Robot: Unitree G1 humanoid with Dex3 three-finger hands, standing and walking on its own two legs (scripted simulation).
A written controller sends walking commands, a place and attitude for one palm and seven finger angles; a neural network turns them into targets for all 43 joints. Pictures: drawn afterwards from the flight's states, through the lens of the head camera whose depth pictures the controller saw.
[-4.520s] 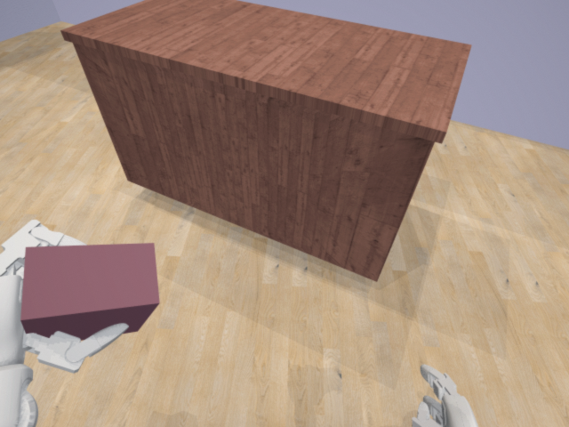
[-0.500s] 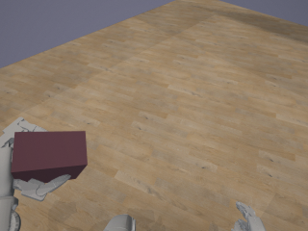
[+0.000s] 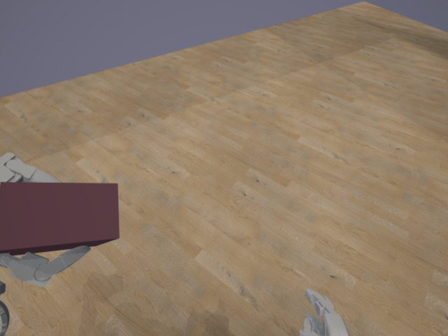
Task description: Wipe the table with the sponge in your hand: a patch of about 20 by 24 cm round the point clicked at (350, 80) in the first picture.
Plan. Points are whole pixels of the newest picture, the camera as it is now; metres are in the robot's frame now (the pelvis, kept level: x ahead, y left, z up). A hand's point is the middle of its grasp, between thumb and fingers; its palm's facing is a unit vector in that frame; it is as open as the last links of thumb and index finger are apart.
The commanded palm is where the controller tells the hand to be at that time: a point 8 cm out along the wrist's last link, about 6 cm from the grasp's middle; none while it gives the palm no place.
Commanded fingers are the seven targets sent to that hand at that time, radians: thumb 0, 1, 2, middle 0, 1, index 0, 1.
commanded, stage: walk to a spot facing it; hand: left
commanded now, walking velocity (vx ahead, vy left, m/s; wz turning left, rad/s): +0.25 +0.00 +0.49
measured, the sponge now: (74, 220) +0.21 +0.21 +0.18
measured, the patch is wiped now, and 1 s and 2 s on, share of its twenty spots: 0.00 0.00 0.00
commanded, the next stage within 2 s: turn to face it in 0.24 s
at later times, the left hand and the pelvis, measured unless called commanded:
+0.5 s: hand (15, 191) +0.25 +0.31 +0.18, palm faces +0.56 -0.73 -0.39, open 10.5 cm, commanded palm +0.17 +0.33 +0.19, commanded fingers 0.00 0.10 1.30 -1.20 -1.60 -1.20 -1.60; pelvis +0.07 +0.03 +0.00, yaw +10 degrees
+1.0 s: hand (12, 229) +0.20 +0.29 +0.18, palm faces +0.65 -0.60 -0.45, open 10.5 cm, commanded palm +0.12 +0.31 +0.19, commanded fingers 0.00 0.10 1.30 -1.20 -1.60 -1.20 -1.60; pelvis +0.08 -0.01 +0.01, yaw +24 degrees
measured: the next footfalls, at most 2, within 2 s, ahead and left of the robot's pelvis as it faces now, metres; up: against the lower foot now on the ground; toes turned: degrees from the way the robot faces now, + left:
left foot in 0.36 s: +0.11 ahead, +0.15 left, +0.00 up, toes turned +18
right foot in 0.70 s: +0.18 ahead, -0.08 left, +0.00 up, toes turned +7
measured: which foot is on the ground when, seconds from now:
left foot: down 0.00-0.00, up 0.02-0.34, down 0.36-0.72, up 0.74-1.00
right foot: down 0.00-0.36, up 0.38-0.68, down 0.70-1.00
